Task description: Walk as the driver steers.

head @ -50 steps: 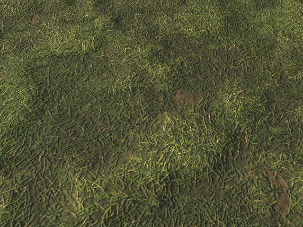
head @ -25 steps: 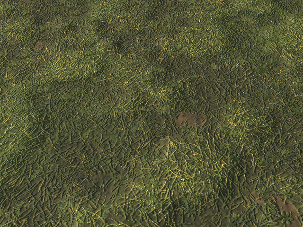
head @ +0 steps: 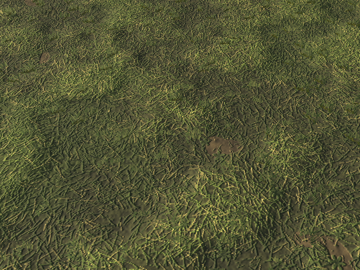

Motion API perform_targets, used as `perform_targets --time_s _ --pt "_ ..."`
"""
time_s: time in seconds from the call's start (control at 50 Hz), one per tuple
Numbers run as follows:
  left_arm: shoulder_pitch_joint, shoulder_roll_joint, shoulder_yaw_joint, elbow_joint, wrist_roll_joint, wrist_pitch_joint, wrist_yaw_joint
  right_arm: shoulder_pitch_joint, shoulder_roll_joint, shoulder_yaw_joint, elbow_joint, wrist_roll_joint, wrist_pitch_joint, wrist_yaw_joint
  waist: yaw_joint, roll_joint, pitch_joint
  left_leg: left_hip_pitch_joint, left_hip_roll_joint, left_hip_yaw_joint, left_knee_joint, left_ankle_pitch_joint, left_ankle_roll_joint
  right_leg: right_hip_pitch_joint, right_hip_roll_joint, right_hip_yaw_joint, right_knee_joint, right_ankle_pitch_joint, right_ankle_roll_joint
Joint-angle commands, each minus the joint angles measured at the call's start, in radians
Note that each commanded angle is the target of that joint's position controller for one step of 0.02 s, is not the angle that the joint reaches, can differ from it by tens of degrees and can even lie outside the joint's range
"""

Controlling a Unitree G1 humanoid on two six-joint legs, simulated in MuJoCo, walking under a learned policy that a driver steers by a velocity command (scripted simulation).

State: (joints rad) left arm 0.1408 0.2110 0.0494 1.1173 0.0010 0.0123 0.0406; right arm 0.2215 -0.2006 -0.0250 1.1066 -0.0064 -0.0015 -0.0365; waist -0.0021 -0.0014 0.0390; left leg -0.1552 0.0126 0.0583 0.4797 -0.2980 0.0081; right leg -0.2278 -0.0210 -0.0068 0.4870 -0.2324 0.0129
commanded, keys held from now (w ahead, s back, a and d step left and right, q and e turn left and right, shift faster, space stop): w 1.00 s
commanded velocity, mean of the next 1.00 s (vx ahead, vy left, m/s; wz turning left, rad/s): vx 0.38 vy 0.00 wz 0.00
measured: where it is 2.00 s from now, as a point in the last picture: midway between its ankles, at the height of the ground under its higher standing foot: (196, 212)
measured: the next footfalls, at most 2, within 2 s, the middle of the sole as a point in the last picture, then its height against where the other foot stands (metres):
left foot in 0.78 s outside the picture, level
right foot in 1.32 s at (224, 204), level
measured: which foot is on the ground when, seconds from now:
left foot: down 0.00-0.30, up 0.32-0.76, down 0.78-1.00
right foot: down 0.00-0.80, up 0.82-1.00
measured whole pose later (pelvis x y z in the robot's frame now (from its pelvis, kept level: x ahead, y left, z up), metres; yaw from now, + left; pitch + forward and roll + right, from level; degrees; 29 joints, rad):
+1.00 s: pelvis +0.41 +0.01 +0.01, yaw +0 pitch +0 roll +1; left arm 0.19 0.26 0.07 0.96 -0.02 -0.09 0.02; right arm 0.26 -0.23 -0.06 1.03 -0.01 -0.10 0.03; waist -0.03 -0.04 0.02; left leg -0.21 -0.06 0.08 0.34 -0.14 0.08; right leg -0.61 -0.14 0.03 1.13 -0.26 -0.05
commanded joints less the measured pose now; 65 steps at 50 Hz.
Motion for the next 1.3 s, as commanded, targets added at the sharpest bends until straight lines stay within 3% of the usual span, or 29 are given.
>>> perform_targets --time_s 0.02,0.06,0.1,0.12,0.16,0.22,0.28,0.3,0.32,0.34,0.36,0.38,0.46,0.56,0.68,0.74,0.76,0.78,0.8,0.82,0.84,0.88,0.92,0.96,1.0,1.12,1.22,1.26,1.3 --pt "0.027 0.092 0.011 -0.013 0.000 -0.006 0.004 0.060 -0.094 -0.014 -0.008 0.001 -0.006 -0.004 0.001 0.008 -0.027 -0.067 0.032 -0.035 -0.121 -0.012 0.020 0.048 -0.009 0.002 -0.059 0.048 -0.031" --pt "0.030 0.102 0.017 -0.014 -0.010 -0.007 0.006 0.070 -0.143 -0.032 -0.013 0.016 0.000 -0.010 -0.008 0.059 0.024 -0.100 0.057 -0.090 -0.155 -0.347 0.069 -0.047 0.042 -0.053 0.021 -0.266 -0.041" --pt "-0.019 0.083 0.014 -0.046 -0.012 -0.028 0.000 0.127 -0.190 -0.050 -0.016 0.027 -0.012 -0.010 -0.038 0.148 0.085 -0.088 0.208 -0.302 -0.275 -0.572 0.157 -0.198 0.052 -0.088 0.187 -0.282 -0.047" --pt "-0.034 0.068 0.011 -0.060 -0.016 -0.043 -0.008 0.139 -0.215 -0.062 -0.015 0.031 -0.023 -0.010 -0.044 0.187 0.113 -0.098 0.305 -0.428 -0.329 -0.590 0.211 -0.238 0.017 -0.065 0.299 -0.219 -0.057" --pt "-0.047 0.074 0.017 -0.078 -0.029 -0.063 -0.024 0.128 -0.192 -0.061 -0.029 0.020 -0.046 -0.006 -0.036 0.167 0.140 -0.056 0.370 -0.497 -0.349 -0.498 0.242 -0.359 -0.048 -0.003 0.438 -0.278 -0.081" --pt "-0.013 0.077 0.022 -0.076 -0.039 -0.089 -0.036 0.059 -0.181 -0.061 -0.061 0.040 -0.061 0.005 0.009 0.119 0.104 -0.054 0.271 -0.311 -0.287 -0.293 0.163 -0.237 -0.054 -0.031 0.197 -0.241 -0.099" --pt "0.242 0.076 0.043 0.030 -0.025 -0.086 -0.038 0.033 -0.174 -0.058 -0.075 0.041 -0.053 0.015 0.108 0.064 0.019 -0.277 0.138 -0.129 -0.066 -0.135 0.118 0.210 0.050 -0.116 0.025 -0.024 -0.069" --pt "0.363 0.142 0.061 0.045 -0.020 -0.089 -0.033 0.005 -0.110 -0.040 -0.094 0.029 -0.059 0.021 0.150 -0.142 -0.017 -0.397 0.052 -0.012 0.277 -0.045 0.055 0.322 -0.130 0.160 -0.108 -0.127 -0.127" --pt "0.466 0.246 0.072 0.049 -0.017 -0.101 -0.043 -0.003 -0.051 -0.027 -0.142 0.030 -0.078 0.017 0.153 -0.364 -0.075 -0.616 -0.066 -0.005 0.585 -0.262 0.022 0.431 -0.356 0.644 -0.302 -0.249 -0.284" --pt "0.403 0.195 0.047 0.041 -0.004 -0.120 -0.046 -0.037 -0.088 -0.036 -0.158 0.055 -0.093 0.019 0.114 -0.227 -0.032 -0.709 -0.003 -0.127 0.771 -0.262 0.044 0.372 -0.408 0.742 -0.324 -0.385 -0.323" --pt "0.314 0.147 0.030 0.010 -0.006 -0.133 -0.049 -0.061 -0.105 -0.037 -0.169 0.067 -0.104 0.027 0.081 -0.144 0.032 -0.780 0.048 -0.145 0.821 -0.155 0.074 0.330 -0.378 0.639 -0.315 -0.398 -0.287" --pt "0.247 0.124 0.017 -0.014 -0.006 -0.138 -0.056 -0.052 -0.116 -0.041 -0.160 0.059 -0.110 0.030 0.052 -0.090 0.051 -0.770 0.085 -0.129 0.802 -0.048 0.085 0.287 -0.329 0.511 -0.318 -0.311 -0.245" --pt "0.259 0.088 -0.005 -0.026 0.003 -0.126 -0.049 -0.054 -0.113 -0.057 -0.147 0.031 -0.095 0.039 0.023 -0.086 0.045 -0.621 0.120 -0.081 0.588 0.134 0.053 0.196 -0.211 0.204 -0.346 0.119 -0.179" --pt "0.308 0.132 0.002 -0.040 0.003 -0.115 -0.021 -0.265 -0.060 -0.036 -0.226 0.029 -0.085 0.051 0.059 -0.066 0.076 -0.578 0.081 -0.028 0.261 0.301 0.013 0.162 -0.181 0.084 -0.384 0.262 -0.182" --pt "0.371 0.139 0.017 -0.026 -0.015 -0.101 -0.016 -0.404 -0.080 -0.026 -0.289 0.039 -0.096 0.085 0.068 -0.077 0.116 -0.532 0.049 -0.014 0.074 0.319 0.058 0.286 -0.234 0.036 -0.356 0.341 -0.177" --pt "0.328 0.179 0.034 -0.043 -0.011 -0.088 -0.014 -0.276 -0.149 -0.057 -0.272 0.037 -0.102 0.088 -0.027 -0.131 -0.004 -0.306 -0.023 0.029 0.062 0.231 0.108 0.357 -0.247 0.008 -0.166 0.801 -0.146" --pt "0.308 0.174 0.032 -0.050 -0.008 -0.079 -0.015 -0.107 -0.190 -0.081 -0.223 0.038 -0.100 0.083 -0.113 -0.136 -0.100 -0.094 -0.058 0.050 0.055 0.234 0.136 0.318 -0.210 -0.025 0.023 0.918 -0.122" --pt "0.292 0.158 0.023 -0.070 0.000 -0.078 -0.017 0.077 -0.239 -0.102 -0.175 0.033 -0.094 0.073 -0.188 -0.111 -0.218 0.222 0.040 -0.062 0.094 0.225 0.182 0.110 -0.172 -0.038 0.285 0.750 -0.092" --pt "0.418 0.018 -0.015 -0.089 -0.002 -0.098 -0.034 0.218 -0.336 -0.123 -0.146 0.008 -0.090 0.067 -0.128 0.154 -0.411 0.620 0.333 -0.578 0.013 -0.004 0.357 -0.299 0.016 -0.034 0.727 0.160 -0.022" --pt "0.381 0.033 -0.014 -0.075 -0.024 -0.133 -0.043 0.212 -0.267 -0.097 -0.137 0.010 -0.086 0.067 -0.135 0.199 -0.474 0.618 0.388 -0.852 -0.188 -0.092 0.366 -0.414 0.073 0.134 0.902 -0.307 -0.038" --pt "0.265 0.111 0.011 -0.120 -0.053 -0.150 -0.046 0.104 -0.214 -0.080 -0.149 0.021 -0.093 0.068 -0.116 0.175 -0.292 0.478 0.346 -0.696 -0.208 -0.092 0.302 -0.518 0.007 0.134 0.958 -0.271 -0.060" --pt "0.160 0.135 0.024 -0.146 -0.043 -0.152 -0.027 -0.063 -0.130 -0.053 -0.181 0.010 -0.107 0.075 -0.044 0.023 -0.114 0.126 0.275 -0.422 -0.255 0.096 0.244 -0.453 -0.094 0.081 0.854 -0.105 -0.074" --pt "0.214 0.094 0.030 -0.139 -0.027 -0.119 -0.017 -0.095 -0.093 -0.041 -0.169 -0.004 -0.116 0.082 0.022 0.067 -0.080 -0.047 0.215 -0.297 -0.307 0.143 0.221 -0.327 -0.140 0.089 0.761 -0.047 -0.080" --pt "0.208 0.070 0.029 -0.150 -0.025 -0.098 -0.013 -0.060 -0.117 -0.044 -0.150 0.000 -0.117 0.073 0.037 0.076 -0.041 -0.116 0.202 -0.240 -0.354 0.164 0.236 -0.329 -0.153 0.074 0.688 -0.034 -0.068" --pt "0.122 0.091 0.035 -0.187 -0.014 -0.093 -0.011 -0.017 -0.154 -0.050 -0.138 -0.001 -0.117 0.054 0.029 0.060 -0.005 -0.111 0.206 -0.216 -0.384 0.191 0.248 -0.410 -0.164 0.067 0.584 0.055 -0.040" --pt "-0.108 0.074 0.023 -0.256 -0.013 -0.106 -0.035 0.101 -0.182 -0.053 -0.122 0.015 -0.105 0.028 -0.039 0.047 0.023 -0.018 0.167 -0.112 -0.385 0.265 0.198 -0.427 -0.108 0.010 0.194 0.346 -0.017" --pt "-0.231 0.086 0.012 -0.307 -0.024 -0.114 -0.066 0.190 -0.196 -0.063 -0.087 0.025 -0.084 0.025 -0.071 0.053 0.053 0.161 0.234 -0.116 -0.311 0.284 0.185 -0.451 -0.078 0.007 0.056 0.273 -0.042" --pt "-0.192 0.113 0.021 -0.308 -0.016 -0.121 -0.075 0.170 -0.204 -0.068 -0.087 0.020 -0.068 0.020 -0.033 0.074 0.029 0.210 0.241 -0.110 -0.215 0.505 0.154 -0.373 -0.046 -0.004 0.012 0.211 -0.068" --pt "0.033 0.183 0.056 -0.242 0.000 -0.130 -0.073 0.136 -0.198 -0.064 -0.099 0.019 -0.055 0.017 0.080 0.081 -0.116 0.197 0.164 -0.060 0.057 0.803 0.097 -0.065 0.019 -0.052 -0.036 0.303 -0.113"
